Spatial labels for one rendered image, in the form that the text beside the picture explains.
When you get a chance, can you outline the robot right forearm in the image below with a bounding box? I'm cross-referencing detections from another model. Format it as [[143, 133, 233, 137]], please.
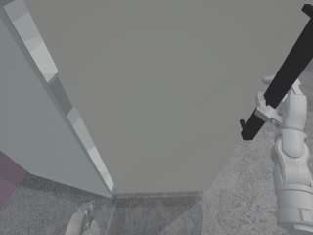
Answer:
[[270, 128, 313, 235]]

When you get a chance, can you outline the fridge door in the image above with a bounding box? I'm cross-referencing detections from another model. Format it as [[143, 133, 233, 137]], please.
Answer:
[[23, 0, 313, 193]]

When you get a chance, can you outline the robot left hand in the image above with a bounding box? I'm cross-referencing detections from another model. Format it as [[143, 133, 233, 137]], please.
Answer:
[[65, 200, 101, 235]]

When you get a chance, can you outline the handle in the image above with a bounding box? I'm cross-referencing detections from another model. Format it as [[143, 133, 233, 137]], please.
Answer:
[[240, 4, 313, 141]]

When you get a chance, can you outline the robot right hand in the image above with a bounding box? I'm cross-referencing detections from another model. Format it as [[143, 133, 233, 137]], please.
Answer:
[[254, 74, 307, 132]]

